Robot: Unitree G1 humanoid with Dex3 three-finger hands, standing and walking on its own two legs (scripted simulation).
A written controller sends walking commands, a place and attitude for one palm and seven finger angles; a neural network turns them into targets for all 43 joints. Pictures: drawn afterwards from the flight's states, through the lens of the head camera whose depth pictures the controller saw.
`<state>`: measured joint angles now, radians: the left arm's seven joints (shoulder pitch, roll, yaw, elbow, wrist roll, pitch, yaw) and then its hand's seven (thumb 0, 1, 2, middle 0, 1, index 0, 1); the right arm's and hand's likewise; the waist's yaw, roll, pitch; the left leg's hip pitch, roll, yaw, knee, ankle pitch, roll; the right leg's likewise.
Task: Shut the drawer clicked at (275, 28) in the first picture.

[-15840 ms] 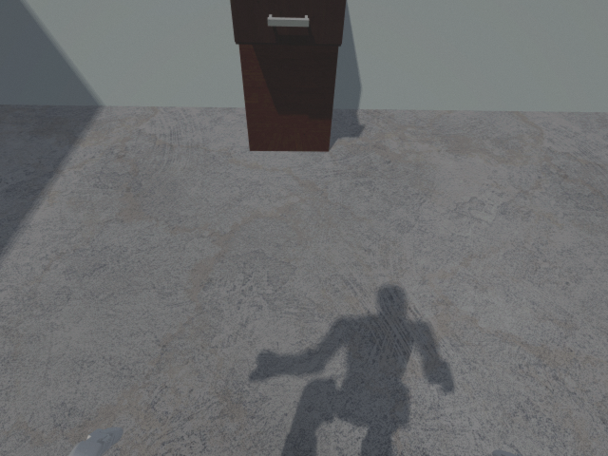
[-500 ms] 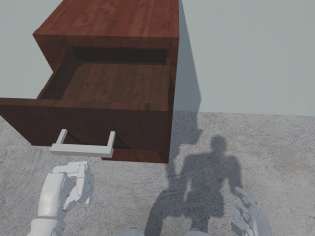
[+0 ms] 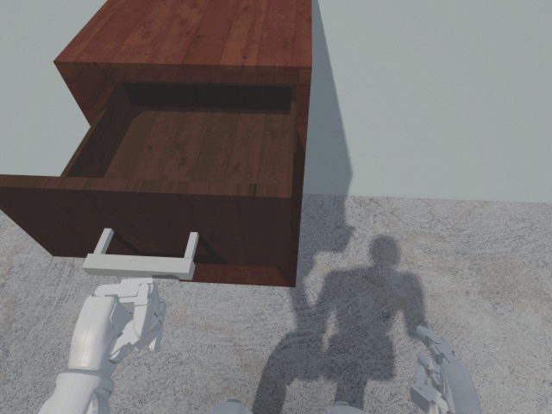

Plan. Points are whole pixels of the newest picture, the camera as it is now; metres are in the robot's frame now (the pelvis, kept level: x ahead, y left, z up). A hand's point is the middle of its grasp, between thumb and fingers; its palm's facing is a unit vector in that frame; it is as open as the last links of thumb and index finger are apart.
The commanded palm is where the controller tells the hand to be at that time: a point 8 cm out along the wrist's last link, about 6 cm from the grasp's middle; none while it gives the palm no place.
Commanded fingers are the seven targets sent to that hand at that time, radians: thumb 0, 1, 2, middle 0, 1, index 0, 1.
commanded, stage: push the drawer shut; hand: left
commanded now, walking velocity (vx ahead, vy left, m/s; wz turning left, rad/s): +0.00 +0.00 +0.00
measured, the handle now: (144, 252) +0.32 +0.20 +0.07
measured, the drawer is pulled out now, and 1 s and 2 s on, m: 0.27 0.16 0.05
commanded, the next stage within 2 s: none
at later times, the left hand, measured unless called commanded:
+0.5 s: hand (163, 289) +0.27 +0.16 +0.07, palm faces -0.04 -1.00 -0.07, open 3.0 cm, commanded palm +0.26 +0.22 +0.08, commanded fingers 0.00 0.90 0.90 -1.40 -1.60 -1.40 -1.60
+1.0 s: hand (176, 235) +0.35 +0.16 +0.07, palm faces -0.03 -1.00 -0.05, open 3.2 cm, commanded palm +0.32 +0.22 +0.08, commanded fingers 0.00 0.90 0.90 -1.40 -1.60 -1.40 -1.60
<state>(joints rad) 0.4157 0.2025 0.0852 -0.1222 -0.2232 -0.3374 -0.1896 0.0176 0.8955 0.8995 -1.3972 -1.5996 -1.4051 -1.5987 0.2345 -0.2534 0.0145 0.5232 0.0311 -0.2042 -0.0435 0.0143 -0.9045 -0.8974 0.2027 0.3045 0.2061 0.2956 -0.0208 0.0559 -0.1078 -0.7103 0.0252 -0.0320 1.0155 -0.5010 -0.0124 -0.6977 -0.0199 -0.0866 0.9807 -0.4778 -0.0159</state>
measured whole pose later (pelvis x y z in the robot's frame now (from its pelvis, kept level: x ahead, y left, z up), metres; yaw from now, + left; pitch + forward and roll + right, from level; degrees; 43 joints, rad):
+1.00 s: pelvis -0.01 +0.01 +0.01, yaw -2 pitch +11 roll -1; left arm -0.16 0.23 0.16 0.39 -0.19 -0.32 -0.13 0.03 0.84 0.88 -1.40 -1.60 -1.40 -1.60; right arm 0.27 -0.26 0.02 0.60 0.03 -0.12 -0.02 0.01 -0.90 -0.90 0.20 0.30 0.21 0.30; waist -0.06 0.03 -0.08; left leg -0.67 0.02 0.01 0.91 -0.44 0.00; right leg -0.68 -0.02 -0.04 0.89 -0.41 0.00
